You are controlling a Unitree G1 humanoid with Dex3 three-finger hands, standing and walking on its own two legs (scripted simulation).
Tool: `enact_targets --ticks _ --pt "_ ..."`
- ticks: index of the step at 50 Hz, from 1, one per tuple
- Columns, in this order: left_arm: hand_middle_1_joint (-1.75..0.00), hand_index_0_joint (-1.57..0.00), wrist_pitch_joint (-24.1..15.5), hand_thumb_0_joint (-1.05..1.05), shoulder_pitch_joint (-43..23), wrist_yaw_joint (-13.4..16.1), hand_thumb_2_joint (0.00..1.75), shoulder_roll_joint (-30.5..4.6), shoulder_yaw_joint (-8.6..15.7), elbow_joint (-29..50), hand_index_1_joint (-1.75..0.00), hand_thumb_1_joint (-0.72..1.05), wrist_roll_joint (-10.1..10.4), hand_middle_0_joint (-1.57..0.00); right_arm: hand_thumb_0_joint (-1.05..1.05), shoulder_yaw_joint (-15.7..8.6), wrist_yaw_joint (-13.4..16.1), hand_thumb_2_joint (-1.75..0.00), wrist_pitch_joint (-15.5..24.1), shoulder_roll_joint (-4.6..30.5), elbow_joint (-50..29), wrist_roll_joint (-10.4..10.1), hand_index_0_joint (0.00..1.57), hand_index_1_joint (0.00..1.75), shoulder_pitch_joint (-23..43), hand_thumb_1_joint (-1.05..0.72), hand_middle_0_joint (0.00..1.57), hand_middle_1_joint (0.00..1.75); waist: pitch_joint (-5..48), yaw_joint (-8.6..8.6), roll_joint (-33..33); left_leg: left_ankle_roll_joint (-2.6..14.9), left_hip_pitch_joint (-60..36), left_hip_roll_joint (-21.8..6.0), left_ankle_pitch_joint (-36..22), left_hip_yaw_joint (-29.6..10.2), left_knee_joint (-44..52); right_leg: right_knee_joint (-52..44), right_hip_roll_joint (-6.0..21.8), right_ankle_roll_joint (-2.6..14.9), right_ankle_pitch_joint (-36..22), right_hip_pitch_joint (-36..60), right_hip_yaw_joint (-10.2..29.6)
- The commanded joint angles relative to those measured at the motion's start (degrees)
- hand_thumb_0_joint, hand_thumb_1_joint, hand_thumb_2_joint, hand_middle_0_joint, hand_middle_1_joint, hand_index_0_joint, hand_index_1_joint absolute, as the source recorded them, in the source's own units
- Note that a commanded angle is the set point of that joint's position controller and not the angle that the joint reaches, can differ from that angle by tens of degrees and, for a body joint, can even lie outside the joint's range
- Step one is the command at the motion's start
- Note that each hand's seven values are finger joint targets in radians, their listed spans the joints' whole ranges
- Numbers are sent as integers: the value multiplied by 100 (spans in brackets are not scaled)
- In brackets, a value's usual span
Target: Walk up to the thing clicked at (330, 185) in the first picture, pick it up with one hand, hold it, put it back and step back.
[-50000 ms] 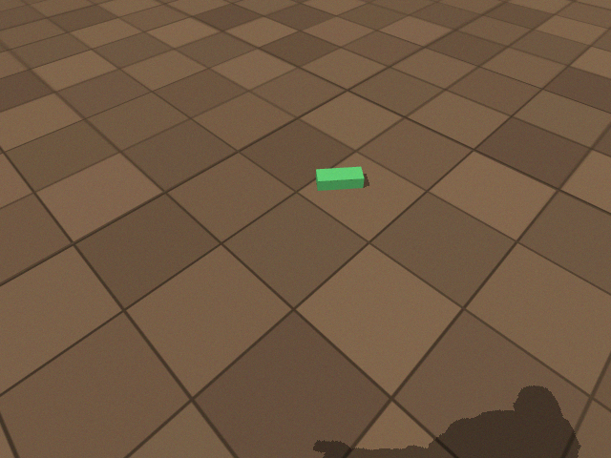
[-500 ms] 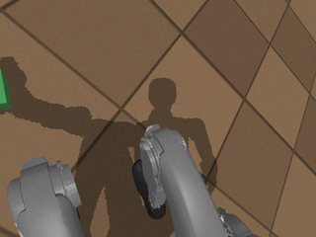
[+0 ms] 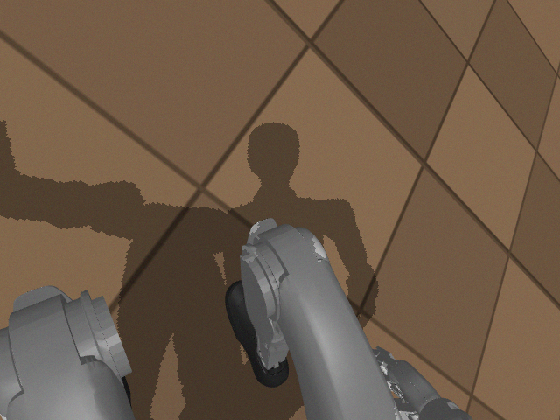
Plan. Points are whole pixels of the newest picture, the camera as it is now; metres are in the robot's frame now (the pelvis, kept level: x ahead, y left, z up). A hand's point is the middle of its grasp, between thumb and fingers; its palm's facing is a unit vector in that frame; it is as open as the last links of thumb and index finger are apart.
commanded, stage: rest palm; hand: left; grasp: from above
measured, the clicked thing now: out of the picture +0.48 +0.37 -0.28
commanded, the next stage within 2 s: close in 1.06 s
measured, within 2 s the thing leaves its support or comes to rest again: neither
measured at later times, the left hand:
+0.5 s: hand out of the picture +0.45 +0.36 -0.23, palm faces -0.45 -0.09 -0.89, open 14.0 cm
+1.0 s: hand out of the picture +0.45 +0.36 -0.24, palm faces -0.47 -0.08 -0.88, open 13.6 cm
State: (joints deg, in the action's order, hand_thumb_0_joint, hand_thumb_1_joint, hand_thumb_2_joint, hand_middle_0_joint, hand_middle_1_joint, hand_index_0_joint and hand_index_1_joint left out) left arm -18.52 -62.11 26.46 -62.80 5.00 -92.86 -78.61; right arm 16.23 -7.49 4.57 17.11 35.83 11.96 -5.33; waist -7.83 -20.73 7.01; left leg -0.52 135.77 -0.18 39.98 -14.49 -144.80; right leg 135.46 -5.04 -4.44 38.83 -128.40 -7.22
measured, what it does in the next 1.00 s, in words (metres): stands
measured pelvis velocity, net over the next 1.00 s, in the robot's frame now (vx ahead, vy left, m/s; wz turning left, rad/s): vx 0.00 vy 0.00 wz -0.03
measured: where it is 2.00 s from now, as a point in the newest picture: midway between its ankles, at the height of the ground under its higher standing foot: (195, 387)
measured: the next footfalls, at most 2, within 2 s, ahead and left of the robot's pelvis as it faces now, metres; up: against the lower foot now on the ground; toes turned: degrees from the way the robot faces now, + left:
none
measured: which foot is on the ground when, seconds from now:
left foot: down 0.00-1.00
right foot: down 0.00-1.00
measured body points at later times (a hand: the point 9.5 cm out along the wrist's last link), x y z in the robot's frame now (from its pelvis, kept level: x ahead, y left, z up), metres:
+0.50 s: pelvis +0.00 +0.00 +0.00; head +0.26 +0.15 +0.33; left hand +0.47 +0.36 -0.18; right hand +0.07 -0.26 -0.05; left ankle +0.06 +0.13 -0.27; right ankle +0.11 -0.13 -0.27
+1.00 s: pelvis +0.00 +0.00 +0.00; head +0.27 +0.14 +0.32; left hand +0.47 +0.36 -0.19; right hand +0.07 -0.25 -0.06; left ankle +0.06 +0.13 -0.27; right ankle +0.11 -0.13 -0.27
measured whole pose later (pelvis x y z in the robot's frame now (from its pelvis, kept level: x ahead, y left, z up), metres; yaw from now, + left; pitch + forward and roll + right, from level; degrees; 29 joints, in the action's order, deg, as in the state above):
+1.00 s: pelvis +0.00 +0.00 +0.00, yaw -2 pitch +27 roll -16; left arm -19.4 -60.5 29.1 -65.2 4.7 -94.0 -78.7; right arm 19.0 -8.7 6.6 19.0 34.4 13.6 -4.6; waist -9.7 -21.3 8.7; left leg -0.4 134.9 -0.4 40.8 -16.4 -146.4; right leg 135.4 -5.5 -4.4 38.6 -127.0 -8.9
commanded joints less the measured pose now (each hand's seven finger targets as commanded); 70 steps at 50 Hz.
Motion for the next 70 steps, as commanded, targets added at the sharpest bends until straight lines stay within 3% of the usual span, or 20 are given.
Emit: enact_targets --ticks 1,2,3,6,8,13,17,27,32,34,42,46,49,51,57,58,60,63,64,70 --pt "-104 -7 -76 0 -1177 72 102 -1649 243 756 -105 -54 189 -7 0 -557 123 -91 -49 1999 -92 -4 20 30 -1056 -92 20 30 3878 -77 -2989 94 -3324 -185 -1588 577 1350 -1159 -44 610 -1569 1908 -714" --pt "-104 -6 -112 0 -1194 31 101 -1582 198 877 -104 -55 176 -6 0 -530 101 -91 -56 1969 -71 9 20 30 -1133 -92 20 30 3867 -119 -3096 85 -3446 -186 -1730 581 1366 -1129 -45 607 -1650 1950 -706" --pt "-104 -6 -144 0 -1087 53 100 -1756 360 815 -104 -54 167 -6 0 -534 105 -91 -84 2007 -89 16 20 30 -1090 -91 20 30 3971 -53 -3118 69 -3529 -211 -1819 539 1387 -1117 -56 610 -1689 1985 -739" --pt "-103 -6 -242 0 -1021 79 102 -1861 464 856 -103 -56 129 -6 0 -503 100 -91 -144 2006 -124 55 20 30 -1120 -91 20 30 3830 -87 -3099 82 -3456 -226 -1848 533 1329 -1130 -63 617 -1691 2009 -733" --pt "-102 -6 -347 0 -1250 100 104 -1654 259 1151 -103 -56 143 -7 0 -436 83 -91 -150 1927 -165 80 20 30 -1006 -91 20 30 3906 -116 -3236 93 -3525 -237 -1791 536 1350 -1142 -87 590 -1694 2044 -730" --pt "-102 -6 -398 0 -948 217 105 -1709 255 733 -103 -56 18 -7 0 -439 67 -91 -137 1978 -134 112 20 30 -1001 -91 20 30 3604 -120 -3097 97 -3470 -261 -1527 478 1405 -1130 -112 575 -1472 1866 -799" --pt "-105 -6 -432 0 -1188 330 109 -1506 45 803 -106 -55 33 -8 0 -401 60 -91 -111 1920 -54 118 20 30 -931 -91 20 30 3524 -146 -3119 113 -3323 -253 -1291 496 1416 -1155 -125 558 -1390 1822 -795" --pt "-106 -7 -246 0 -1196 539 103 -1392 -119 403 -106 -52 -32 -7 0 -370 21 -91 15 1991 -8 130 20 30 -833 -91 20 30 3318 -222 -3114 55 -3294 -269 -1196 378 1522 -987 -123 563 -1365 1567 -879" --pt "-107 -7 -174 0 -1276 595 102 -1524 -75 365 -107 -51 8 -7 0 -324 12 -91 88 2025 -4 143 20 30 -839 -91 20 30 3457 -238 -3077 85 -3190 -267 -1227 412 1419 -1032 -131 537 -1470 1738 -856" --pt "-106 -7 -124 0 -1234 574 99 -1432 -120 365 -105 -51 25 -7 0 -316 -4 -91 125 2019 -27 139 20 30 -890 -91 20 30 3429 -280 -3012 96 -3179 -259 -1286 404 1389 -992 -121 537 -1506 1733 -844" --pt "-110 -9 -107 0 -1260 550 105 -1776 144 575 -109 -49 67 -9 0 -308 -11 -91 171 2062 -131 139 20 30 -836 -91 20 30 3625 -181 -3281 46 -3344 -287 -1362 396 1421 -981 -122 566 -1516 1843 -865" --pt "-109 -8 -61 0 -1006 443 104 -1489 17 360 -109 -48 124 -8 0 -349 -24 -91 183 2125 -138 135 20 30 -886 -91 20 30 3265 -306 -2874 90 -3000 -260 -1333 446 1267 -1052 -125 545 -1508 1781 -865" --pt "-109 -9 -116 0 -1195 410 107 -1630 50 651 -110 -49 186 -9 0 -303 -13 -91 174 2071 -91 137 20 30 -911 -91 20 30 3523 -239 -3081 81 -3239 -284 -1464 418 1335 -1088 -137 547 -1601 1954 -855" --pt "-111 -9 -109 0 -896 418 108 -1689 167 340 -111 -47 197 -9 0 -300 -13 -91 148 2137 -124 151 20 30 -902 -91 20 30 3384 -257 -2960 64 -3126 -286 -1485 382 1316 -1067 -136 561 -1574 1937 -907" --pt "-113 -10 -213 0 -1027 359 110 -1696 91 650 -113 -46 190 -10 0 -282 -7 -91 120 2105 -145 172 20 30 -844 -91 20 30 3430 -191 -3085 56 -3252 -303 -1452 394 1357 -1046 -143 558 -1514 1938 -876" --pt "-115 -10 -211 0 -923 374 113 -1657 87 396 -115 -45 169 -10 0 -264 5 -91 106 2143 -146 188 20 30 -819 -91 20 30 3364 -255 -3004 65 -3185 -297 -1435 382 1289 -1070 -145 563 -1504 1898 -908" --pt "-111 -10 -250 0 -954 403 97 -1692 93 512 -108 -44 179 -7 0 -258 12 -90 100 2157 -174 195 20 30 -812 -91 20 30 3309 -238 -2971 73 -3133 -290 -1376 386 1309 -1103 -143 546 -1480 1934 -915" --pt "-110 -10 -221 0 -1097 418 94 -1710 17 591 -107 -45 101 -7 0 -251 6 -90 97 2106 -143 184 20 30 -818 -91 20 30 3405 -220 -3170 54 -3320 -306 -1393 360 1387 -1015 -136 566 -1484 1828 -896" --pt "-111 -10 -215 0 -1087 446 95 -1772 94 623 -108 -44 129 -7 0 -263 11 -90 97 2122 -119 181 20 30 -789 -91 20 30 3440 -183 -3166 50 -3339 -324 -1391 348 1381 -1030 -151 564 -1467 1825 -913" --pt "-108 -12 -161 0 -1184 486 95 -1675 -13 653 -106 -42 89 -9 0 -243 -10 -90 113 2114 -92 173 20 30 -828 -90 20 30 3467 -262 -3186 59 -3411 -324 -1593 358 1352 -1005 -150 539 -1653 1869 -901"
